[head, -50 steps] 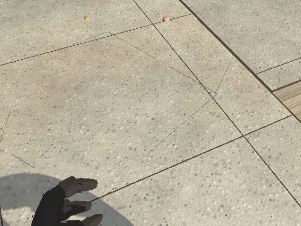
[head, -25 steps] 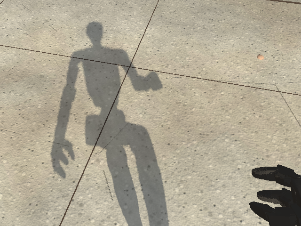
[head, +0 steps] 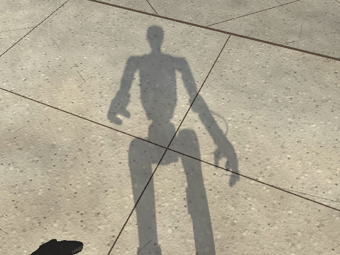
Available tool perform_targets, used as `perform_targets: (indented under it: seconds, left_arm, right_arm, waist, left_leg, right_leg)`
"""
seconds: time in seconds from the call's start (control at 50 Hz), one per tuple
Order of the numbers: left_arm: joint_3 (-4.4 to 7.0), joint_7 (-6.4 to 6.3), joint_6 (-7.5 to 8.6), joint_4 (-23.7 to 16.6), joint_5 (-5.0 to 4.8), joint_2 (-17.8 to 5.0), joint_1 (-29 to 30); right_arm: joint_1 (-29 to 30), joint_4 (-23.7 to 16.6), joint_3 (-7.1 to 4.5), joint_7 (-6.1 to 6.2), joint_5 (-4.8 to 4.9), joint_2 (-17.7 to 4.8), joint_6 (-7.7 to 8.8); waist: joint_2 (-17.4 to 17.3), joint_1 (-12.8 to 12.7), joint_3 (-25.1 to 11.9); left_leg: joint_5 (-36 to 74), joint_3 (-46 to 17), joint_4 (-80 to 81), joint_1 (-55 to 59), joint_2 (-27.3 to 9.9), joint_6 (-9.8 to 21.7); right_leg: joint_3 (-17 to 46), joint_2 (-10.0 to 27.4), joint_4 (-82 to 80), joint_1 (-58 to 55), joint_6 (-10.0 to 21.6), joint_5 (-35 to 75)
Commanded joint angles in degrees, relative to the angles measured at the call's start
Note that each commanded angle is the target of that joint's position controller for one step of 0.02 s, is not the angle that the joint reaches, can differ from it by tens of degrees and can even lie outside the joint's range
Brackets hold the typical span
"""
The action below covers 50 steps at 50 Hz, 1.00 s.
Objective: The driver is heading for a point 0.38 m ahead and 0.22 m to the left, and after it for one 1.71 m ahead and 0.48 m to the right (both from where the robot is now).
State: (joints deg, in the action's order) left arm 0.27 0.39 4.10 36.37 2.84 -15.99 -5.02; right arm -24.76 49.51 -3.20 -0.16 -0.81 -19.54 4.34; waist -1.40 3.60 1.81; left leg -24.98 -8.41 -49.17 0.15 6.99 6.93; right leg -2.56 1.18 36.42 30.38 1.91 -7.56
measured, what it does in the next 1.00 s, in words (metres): walks ahead, turning right: left foot, then right foot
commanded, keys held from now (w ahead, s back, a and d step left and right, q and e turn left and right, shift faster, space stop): w+shift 0.12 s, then w+q+shift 0.16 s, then e+shift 0.72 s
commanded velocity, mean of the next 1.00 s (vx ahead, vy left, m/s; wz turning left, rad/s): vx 0.51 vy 0.00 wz -0.29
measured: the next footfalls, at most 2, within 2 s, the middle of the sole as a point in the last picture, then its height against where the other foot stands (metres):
left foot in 0.40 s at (149, 222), level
right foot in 0.88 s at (197, 183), level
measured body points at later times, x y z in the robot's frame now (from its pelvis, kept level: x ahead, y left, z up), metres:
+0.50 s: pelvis +0.45 +0.01 +0.01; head +0.50 +0.02 +0.45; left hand +0.43 +0.27 -0.13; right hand +0.66 -0.21 -0.09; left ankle +0.56 +0.08 -0.71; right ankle +0.25 -0.15 -0.59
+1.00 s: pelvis +0.66 -0.02 +0.02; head +0.70 -0.05 +0.46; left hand +0.85 +0.23 -0.08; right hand +0.79 -0.33 -0.08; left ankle +0.63 +0.13 -0.62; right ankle +0.72 -0.11 -0.71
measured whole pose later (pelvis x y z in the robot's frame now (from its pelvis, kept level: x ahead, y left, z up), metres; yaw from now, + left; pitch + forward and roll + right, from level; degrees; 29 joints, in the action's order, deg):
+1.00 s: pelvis +0.66 -0.02 +0.02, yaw -20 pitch +2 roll +1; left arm 5.5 0.8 0.1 37.9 -0.7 -18.0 -14.7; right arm 1.9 42.2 -3.0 1.0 -0.2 -15.5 0.3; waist -0.2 -3.5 4.8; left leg -29.0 -2.6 -70.8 -27.5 2.7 -1.7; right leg 0.4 -4.5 31.9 25.4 5.5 -8.3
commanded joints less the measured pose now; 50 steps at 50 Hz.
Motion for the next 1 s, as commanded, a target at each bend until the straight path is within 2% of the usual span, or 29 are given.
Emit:
perform_targets:
  seconds: [0.02,0.04,0.06,0.1,0.14,0.2,0.28,0.32,0.34,0.38,0.4,0.42,0.44,0.46,0.48,0.5,0.54,0.6,0.64,0.72,0.78,0.84,0.86,0.88,0.9,0.92,0.94,0.98,1.0]
  left_arm:
    - [5.47,0.05,-0.22,3.9,-0.11,-12.2,-20.3]
    - [4.79,0.41,0.04,4.2,-0.58,-8.7,-17.5]
    - [4.20,0.46,0.19,5.3,-0.34,-6.9,-16.8]
    - [3.13,0.25,0.85,7.8,-0.65,-4.3,-17.3]
    - [3.42,0.34,2.00,9.3,-1.55,-5.6,-17.8]
    - [3.47,0.87,3.35,10.0,-1.70,-6.4,-17.1]
    - [3.17,0.86,4.68,11.9,-2.60,-6.7,-20.3]
    - [2.97,0.19,4.06,13.8,-2.87,-7.9,-23.0]
    - [3.01,-0.40,3.43,14.7,-3.01,-9.3,-24.6]
    - [3.31,-1.43,1.88,15.3,-2.55,-11.8,-23.3]
    - [3.22,-1.68,1.65,14.6,-3.17,-11.6,-21.1]
    - [1.33,-1.08,1.31,12.0,-2.00,-4.7,-21.9]
    - [0.69,-0.49,1.76,14.0,-4.96,-2.9,-32.4]
    - [2.58,-0.60,1.79,13.6,-5.86,-9.2,-26.3]
    - [3.10,-0.96,1.44,9.7,-6.79,-9.3,-17.6]
    - [3.17,-1.61,0.77,9.4,-6.26,-7.5,-14.5]
    - [4.16,-1.99,-1.74,9.9,-5.43,-6.3,-16.9]
    - [4.23,-2.30,-4.32,7.7,-5.16,-2.7,-17.2]
    - [4.11,-2.25,-4.49,5.8,-4.60,-2.2,-14.6]
    - [4.15,-0.19,-4.13,4.0,-3.64,-2.7,-10.0]
    - [4.98,1.72,-4.78,1.4,-3.77,-5.0,-6.9]
    - [6.48,2.42,-4.97,0.5,-3.93,-7.6,-10.9]
    - [7.41,1.95,-4.52,1.9,-3.88,-8.7,-16.7]
    - [9.16,0.69,-3.99,2.1,-3.47,-13.7,-20.5]
    - [9.75,0.09,-3.84,0.9,-2.13,-18.7,-17.8]
    - [9.30,0.85,-2.79,-2.0,-0.54,-17.8,-16.1]
    - [9.10,1.10,-2.08,-3.6,-1.50,-16.3,-12.1]
    - [7.85,-0.20,-2.70,-4.6,-4.71,-11.2,-6.5]
    - [7.48,-1.17,-3.32,-5.4,-4.75,-10.0,-5.1]
  right_arm:
    - [4.5,-7.6,0.61,0.32,0.15,-3.0,1.62]
    - [8.4,-8.1,0.91,-0.21,-0.40,-3.6,1.42]
    - [11.3,-8.9,1.08,-0.86,-0.93,-2.8,1.07]
    - [10.4,-9.7,1.94,-2.04,-1.77,-0.4,-0.36]
    - [13.0,-11.1,2.53,-2.58,-1.62,0.5,-1.27]
    - [20.9,-14.0,2.95,-3.03,-1.00,-0.2,-1.31]
    - [27.5,-15.2,3.79,-4.50,-0.56,1.7,-0.89]
    - [27.8,-15.0,3.87,-4.22,-1.52,1.7,-0.23]
    - [25.6,-14.0,3.71,-3.80,-2.33,1.1,0.18]
    - [8.2,-8.2,2.49,-2.41,-3.12,-1.4,0.99]
    - [-0.6,-5.0,1.61,-1.42,-3.89,-3.7,1.22]
    - [-0.6,-6.6,-0.71,0.01,1.11,-11.5,0.86]
    - [-0.4,-7.5,-0.57,-0.63,-0.95,-10.6,1.42]
    - [2.9,-8.7,-0.76,-0.80,-0.82,-7.9,0.76]
    - [8.0,-9.0,-0.28,-0.66,-0.08,-5.7,1.12]
    - [11.3,-8.2,0.04,-0.44,0.26,-3.8,1.50]
    - [14.9,-7.9,0.53,-0.04,-0.16,-0.7,1.65]
    - [20.5,-7.8,0.02,0.50,-0.43,-0.8,1.53]
    - [22.7,-7.8,-0.36,1.55,-0.55,-1.5,0.93]
    - [23.3,-7.8,-0.89,3.11,0.45,-3.0,-1.28]
    - [22.5,-7.4,-1.60,3.04,1.44,-4.6,-3.16]
    - [23.9,-8.0,-2.27,3.20,2.92,-5.1,-4.40]
    - [24.2,-8.0,-2.28,3.10,3.29,-4.5,-4.84]
    - [23.0,-8.6,-2.29,2.76,2.51,-4.2,-4.81]
    - [21.2,-11.2,-1.33,2.00,-0.76,0.1,-4.61]
    - [20.0,-11.2,-1.12,1.12,-0.42,-1.8,-3.88]
    - [22.3,-11.5,-1.59,0.61,1.25,-3.4,-3.16]
    - [25.8,-11.0,-1.90,1.31,0.32,-3.2,-3.01]
    - [26.1,-11.1,-2.06,1.48,0.07,-3.3,-3.34]
  waist:
    - [11.2,-9.4,-11.3]
    - [3.4,-8.6,-6.7]
    - [1.1,-7.3,-3.3]
    - [4.3,-3.7,-0.5]
    - [4.6,-2.4,2.8]
    - [4.0,-2.8,6.3]
    - [2.1,-4.7,6.9]
    - [2.8,-4.4,6.3]
    - [4.2,-3.3,3.7]
    - [7.0,4.6,-6.5]
    - [7.7,8.9,-10.6]
    - [-5.7,5.5,-21.7]
    - [-11.1,2.9,-39.0]
    - [-1.1,4.7,-36.7]
    - [-0.2,3.0,-23.5]
    - [4.3,0.2,-14.9]
    - [1.0,-4.1,-8.0]
    - [-2.7,-7.7,-4.1]
    - [-2.9,-8.0,-3.5]
    - [-2.1,-5.5,-5.7]
    - [-2.6,-4.4,-4.7]
    - [-3.4,-7.0,-5.4]
    - [-1.0,-10.0,-7.0]
    - [7.9,-11.5,-6.6]
    - [21.3,-5.0,-9.2]
    - [16.0,-6.2,-21.6]
    - [9.8,-5.9,-19.5]
    - [0.7,-3.4,-9.9]
    - [1.2,-2.4,-9.1]
  left_leg:
    - [5.4,-0.2,-35.1,-44.3,-3.4,0.2]
    - [9.0,0.6,-31.6,-43.0,-6.0,0.1]
    - [9.0,0.9,-28.4,-41.3,-7.4,0.0]
    - [8.0,0.5,-24.6,-39.2,-9.1,-1.2]
    - [10.0,1.0,-20.4,-42.4,-9.7,-2.3]
    - [21.3,3.7,-7.0,-42.7,-10.0,-3.0]
    - [35.2,12.4,9.0,-33.0,-9.3,0.1]
    - [33.7,14.8,15.0,-29.6,-5.4,1.1]
    - [30.4,16.9,16.6,-26.1,-2.4,1.3]
    - [29.8,13.8,19.8,-7.1,-0.8,2.4]
    - [37.8,9.4,22.8,3.4,-6.4,3.1]
    - [70.7,-9.3,12.0,23.7,-24.9,2.5]
    - [72.8,-29.7,13.1,39.4,-36.2,16.1]
    - [69.0,-21.4,17.4,30.3,-32.4,15.2]
    - [64.9,-12.8,20.8,19.2,-29.3,12.8]
    - [61.4,-8.0,24.3,7.8,-26.8,10.2]
    - [57.3,0.4,30.5,-7.8,-24.2,7.9]
    - [52.4,9.7,35.0,-17.2,-22.7,7.4]
    - [51.3,14.9,35.4,-17.2,-21.0,6.5]
    - [47.4,20.8,32.5,-10.1,-20.1,5.1]
    - [46.2,21.4,28.1,-4.1,-22.8,3.6]
    - [54.9,22.2,17.3,-2.2,-23.6,0.3]
    - [54.1,23.4,7.6,-4.7,-21.6,-2.0]
    - [35.7,22.9,-6.5,-15.0,-16.4,-6.3]
    - [-12.4,19.6,-24.6,-34.6,-3.0,-10.7]
    - [-14.4,2.9,-32.9,-38.7,-0.6,-10.7]
    - [-10.2,-0.4,-32.5,-41.0,-2.8,-9.2]
    - [-2.4,-0.4,-23.4,-41.1,-6.1,-8.6]
    - [-0.5,-0.3,-18.3,-37.3,-6.4,-8.6]
  right_leg:
    - [44.8,20.0,-20.7,-45.1,11.8,-32.7]
    - [36.2,17.8,-20.8,-36.9,11.2,-26.7]
    - [29.6,14.7,-22.0,-30.5,9.6,-21.5]
    - [23.4,12.2,-25.1,-22.7,8.8,-19.1]
    - [17.9,11.6,-29.6,-19.9,8.5,-15.9]
    - [4.8,8.9,-34.2,-17.7,6.7,-0.5]
    - [-5.8,8.4,-39.1,-20.9,3.9,17.4]
    - [-6.2,9.2,-34.1,-28.0,3.8,41.4]
    - [-5.4,9.3,-28.3,-32.0,3.4,55.1]
    - [-3.5,8.8,-5.1,-31.8,2.2,62.1]
    - [-3.1,6.5,9.9,-26.5,1.4,51.1]
    - [1.4,-0.5,30.6,-10.5,-1.0,-13.6]
    - [14.5,-6.7,51.7,2.4,-2.1,-30.9]
    - [16.1,-2.1,49.9,2.2,-2.6,-26.6]
    - [11.8,0.8,45.0,5.5,-3.6,-22.8]
    - [9.3,3.0,42.1,5.8,-4.7,-20.3]
    - [7.7,5.0,40.8,-1.1,-5.5,-16.6]
    - [5.7,6.5,34.7,-1.2,-6.4,-13.0]
    - [4.0,6.5,26.4,0.0,-6.2,-5.8]
    - [0.1,4.8,10.8,-2.2,-4.1,8.7]
    - [-2.1,4.0,5.6,-0.9,-1.8,5.1]
    - [-5.3,0.2,1.1,-6.0,2.0,-1.9]
    - [-5.4,-2.2,-4.7,-13.4,4.4,2.4]
    - [5.4,1.6,-9.5,-22.4,8.3,30.5]
    - [28.5,11.6,-8.1,-33.9,18.2,51.9]
    - [43.8,17.7,-14.3,-38.8,24.4,35.0]
    - [41.2,17.3,-16.6,-37.2,22.3,22.9]
    - [32.2,12.1,-17.4,-25.7,15.9,12.0]
    - [29.2,9.8,-17.5,-21.2,14.1,11.1]
Over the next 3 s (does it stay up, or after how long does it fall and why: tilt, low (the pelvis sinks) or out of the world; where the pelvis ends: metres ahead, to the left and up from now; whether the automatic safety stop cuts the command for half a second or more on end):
stays up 0.81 0.03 0.02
